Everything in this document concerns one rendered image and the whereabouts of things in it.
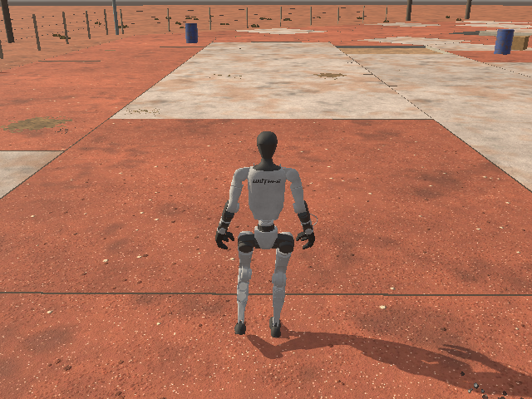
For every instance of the robot left forearm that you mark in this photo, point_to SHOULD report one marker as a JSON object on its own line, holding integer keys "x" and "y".
{"x": 225, "y": 220}

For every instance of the left robot foot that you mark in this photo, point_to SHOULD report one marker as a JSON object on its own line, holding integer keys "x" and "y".
{"x": 240, "y": 328}

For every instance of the right robot upper arm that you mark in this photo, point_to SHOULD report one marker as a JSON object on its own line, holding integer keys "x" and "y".
{"x": 297, "y": 190}

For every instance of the robot left hand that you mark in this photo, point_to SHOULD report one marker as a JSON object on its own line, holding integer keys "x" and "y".
{"x": 219, "y": 237}

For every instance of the robot right thigh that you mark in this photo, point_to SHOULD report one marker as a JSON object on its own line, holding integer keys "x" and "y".
{"x": 283, "y": 254}

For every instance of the robot right forearm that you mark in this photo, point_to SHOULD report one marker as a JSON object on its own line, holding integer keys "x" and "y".
{"x": 306, "y": 221}

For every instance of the robot right hand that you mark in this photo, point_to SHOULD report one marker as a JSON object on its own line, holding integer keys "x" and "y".
{"x": 310, "y": 237}

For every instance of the left robot upper arm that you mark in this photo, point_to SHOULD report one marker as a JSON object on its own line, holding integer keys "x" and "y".
{"x": 240, "y": 175}

